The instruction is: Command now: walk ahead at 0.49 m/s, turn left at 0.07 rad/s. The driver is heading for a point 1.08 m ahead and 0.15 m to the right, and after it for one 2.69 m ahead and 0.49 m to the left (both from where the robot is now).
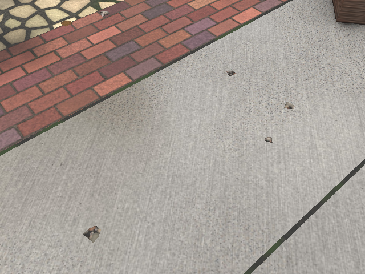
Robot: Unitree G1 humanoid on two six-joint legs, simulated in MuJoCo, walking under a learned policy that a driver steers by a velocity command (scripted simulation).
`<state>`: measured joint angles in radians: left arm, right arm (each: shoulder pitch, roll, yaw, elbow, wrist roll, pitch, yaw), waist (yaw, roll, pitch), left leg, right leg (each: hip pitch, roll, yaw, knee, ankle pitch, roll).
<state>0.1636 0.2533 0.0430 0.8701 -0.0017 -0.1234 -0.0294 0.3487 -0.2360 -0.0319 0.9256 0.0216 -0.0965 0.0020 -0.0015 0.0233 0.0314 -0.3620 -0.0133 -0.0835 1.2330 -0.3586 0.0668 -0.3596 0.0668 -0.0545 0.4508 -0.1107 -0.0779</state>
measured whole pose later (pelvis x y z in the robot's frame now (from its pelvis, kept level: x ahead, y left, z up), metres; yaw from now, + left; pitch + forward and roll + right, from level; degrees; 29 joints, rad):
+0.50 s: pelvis +0.29 +0.07 +0.00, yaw -2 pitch +2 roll -1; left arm 0.36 0.27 0.03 0.96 -0.04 -0.09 -0.01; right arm 0.12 -0.24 -0.04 0.78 0.00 -0.11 0.02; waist 0.03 -0.02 0.02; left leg -0.40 0.01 0.07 0.53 -0.14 0.05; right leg -0.34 0.00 0.06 1.12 -0.41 -0.04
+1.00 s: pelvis +0.55 +0.00 -0.02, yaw -18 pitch +2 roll +1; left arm 0.07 0.25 0.07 0.72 -0.02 -0.05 -0.05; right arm 0.33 -0.26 -0.06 0.93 0.00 -0.05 -0.03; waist -0.03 -0.01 0.05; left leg -0.04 0.09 0.22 0.79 -0.46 -0.03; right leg -0.51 0.03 -0.08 0.64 -0.17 -0.14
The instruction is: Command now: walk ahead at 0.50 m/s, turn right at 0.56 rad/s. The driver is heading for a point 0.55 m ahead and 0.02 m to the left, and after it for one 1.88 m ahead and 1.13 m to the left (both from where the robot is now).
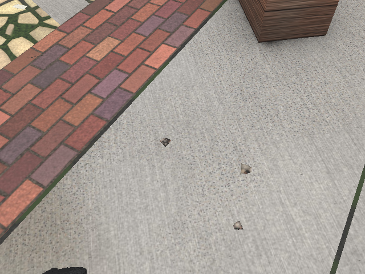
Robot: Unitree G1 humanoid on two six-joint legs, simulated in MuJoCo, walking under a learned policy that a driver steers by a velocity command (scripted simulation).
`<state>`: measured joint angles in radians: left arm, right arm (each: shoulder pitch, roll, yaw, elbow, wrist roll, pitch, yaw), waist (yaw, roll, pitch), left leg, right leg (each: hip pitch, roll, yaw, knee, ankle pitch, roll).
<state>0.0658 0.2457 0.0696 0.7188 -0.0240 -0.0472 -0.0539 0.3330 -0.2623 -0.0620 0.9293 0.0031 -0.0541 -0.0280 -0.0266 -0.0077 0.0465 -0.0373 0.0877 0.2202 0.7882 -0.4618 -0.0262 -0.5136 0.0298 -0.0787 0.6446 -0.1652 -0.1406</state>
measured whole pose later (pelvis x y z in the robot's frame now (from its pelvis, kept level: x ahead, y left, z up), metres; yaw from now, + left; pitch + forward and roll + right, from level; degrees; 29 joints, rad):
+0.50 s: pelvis +0.29 +0.02 +0.01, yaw -8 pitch +3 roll -1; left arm 0.39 0.28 0.07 0.85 -0.01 -0.05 0.01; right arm 0.05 -0.25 -0.04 0.74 0.00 -0.12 0.04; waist 0.06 0.01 0.00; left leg -0.50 0.00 0.03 0.50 -0.06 0.06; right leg 0.01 0.06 0.09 0.46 -0.48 -0.05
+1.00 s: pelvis +0.46 +0.00 +0.02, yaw +5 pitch +3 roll +0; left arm 0.09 0.25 0.05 0.70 0.02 -0.05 0.03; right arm 0.25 -0.32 -0.08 0.77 0.02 0.01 -0.03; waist -0.05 0.02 0.00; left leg -0.32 -0.10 -0.15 0.66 -0.41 0.03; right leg -0.40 0.03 0.06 0.49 -0.13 -0.01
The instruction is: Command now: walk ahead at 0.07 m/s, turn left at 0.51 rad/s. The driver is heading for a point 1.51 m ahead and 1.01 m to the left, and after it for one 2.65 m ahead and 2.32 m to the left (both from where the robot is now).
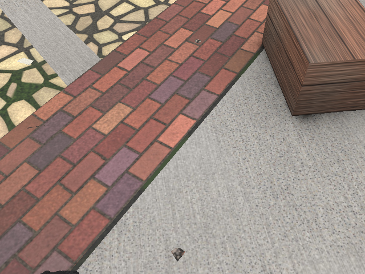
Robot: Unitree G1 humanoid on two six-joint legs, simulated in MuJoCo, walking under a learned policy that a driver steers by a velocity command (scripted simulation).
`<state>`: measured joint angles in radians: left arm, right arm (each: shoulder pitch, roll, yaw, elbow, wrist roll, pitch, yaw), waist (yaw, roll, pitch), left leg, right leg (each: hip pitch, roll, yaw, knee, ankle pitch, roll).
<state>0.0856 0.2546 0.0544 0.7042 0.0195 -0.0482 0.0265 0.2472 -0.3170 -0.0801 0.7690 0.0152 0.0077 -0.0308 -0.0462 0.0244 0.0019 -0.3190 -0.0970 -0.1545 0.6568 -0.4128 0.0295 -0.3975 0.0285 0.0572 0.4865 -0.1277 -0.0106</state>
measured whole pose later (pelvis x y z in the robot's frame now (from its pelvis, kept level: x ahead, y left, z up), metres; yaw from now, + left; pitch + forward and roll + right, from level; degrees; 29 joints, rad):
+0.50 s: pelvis +0.00 +0.04 +0.01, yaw +18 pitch +2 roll -2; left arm 0.13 0.32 0.09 0.75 0.01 0.02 0.04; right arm 0.22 -0.29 -0.07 0.64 -0.01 0.03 0.00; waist 0.00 -0.04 0.04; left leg -0.32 -0.02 -0.03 0.54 -0.26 0.04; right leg -0.53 -0.04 0.00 1.04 -0.46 0.05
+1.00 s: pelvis +0.08 +0.05 +0.01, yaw +35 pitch +2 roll +0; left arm 0.20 0.27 0.08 0.74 0.00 -0.07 0.01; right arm 0.28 -0.32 -0.08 0.62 0.02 0.02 -0.02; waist 0.00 0.05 -0.02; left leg -0.50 -0.06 -0.10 1.02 -0.45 -0.02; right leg -0.21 0.01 -0.01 0.44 -0.26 -0.01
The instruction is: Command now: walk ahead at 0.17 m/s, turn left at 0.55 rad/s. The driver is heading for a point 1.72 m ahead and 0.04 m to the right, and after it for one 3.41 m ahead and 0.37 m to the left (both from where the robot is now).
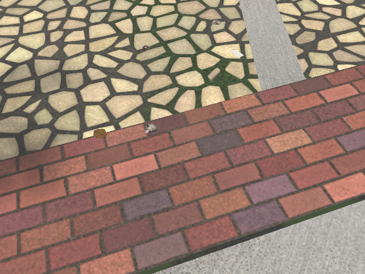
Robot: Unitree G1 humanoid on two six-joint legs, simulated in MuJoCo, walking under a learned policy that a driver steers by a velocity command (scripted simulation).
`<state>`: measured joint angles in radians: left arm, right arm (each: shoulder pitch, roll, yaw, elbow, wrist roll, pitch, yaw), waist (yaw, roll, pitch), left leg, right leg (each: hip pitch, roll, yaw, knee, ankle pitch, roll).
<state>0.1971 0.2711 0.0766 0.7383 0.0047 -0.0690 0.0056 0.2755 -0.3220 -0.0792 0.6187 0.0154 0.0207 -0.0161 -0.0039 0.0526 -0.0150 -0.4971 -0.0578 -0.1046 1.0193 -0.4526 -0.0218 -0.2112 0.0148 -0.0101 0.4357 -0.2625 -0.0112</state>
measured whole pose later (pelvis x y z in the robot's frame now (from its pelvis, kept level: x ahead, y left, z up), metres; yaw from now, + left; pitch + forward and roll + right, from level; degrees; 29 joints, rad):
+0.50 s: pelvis +0.09 +0.04 -0.01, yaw +6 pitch +1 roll +1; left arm 0.17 0.29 0.04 0.82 0.00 0.02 0.02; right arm 0.11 -0.23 -0.03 0.64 -0.02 0.00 0.01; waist 0.01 -0.03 0.05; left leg -0.32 -0.04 -0.01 0.47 -0.16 0.03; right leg -0.36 -0.07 0.02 0.78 -0.45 0.08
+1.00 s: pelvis +0.14 +0.02 -0.01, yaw +6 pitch -1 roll +0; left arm 0.21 0.24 0.01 0.90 -0.01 -0.01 0.01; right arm 0.22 -0.25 -0.06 0.88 0.00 0.01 -0.03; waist 0.00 0.01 0.02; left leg -0.26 0.00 -0.03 0.60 -0.35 0.00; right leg -0.18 -0.01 -0.02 0.56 -0.36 -0.01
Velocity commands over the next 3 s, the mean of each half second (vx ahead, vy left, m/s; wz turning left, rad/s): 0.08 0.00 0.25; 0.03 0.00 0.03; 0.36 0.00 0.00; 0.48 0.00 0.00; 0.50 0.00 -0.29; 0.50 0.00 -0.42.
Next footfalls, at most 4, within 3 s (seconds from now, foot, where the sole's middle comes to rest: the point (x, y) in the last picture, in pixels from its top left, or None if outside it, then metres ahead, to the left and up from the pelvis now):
0.26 left None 0.17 0.15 -0.78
0.56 right None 0.16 -0.10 -0.78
1.62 right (209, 249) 0.60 -0.04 -0.78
2.16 left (143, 187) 0.88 0.23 -0.78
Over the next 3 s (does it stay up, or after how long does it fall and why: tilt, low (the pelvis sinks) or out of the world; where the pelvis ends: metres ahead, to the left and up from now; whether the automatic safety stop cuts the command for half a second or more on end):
stays up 1.16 0.03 0.01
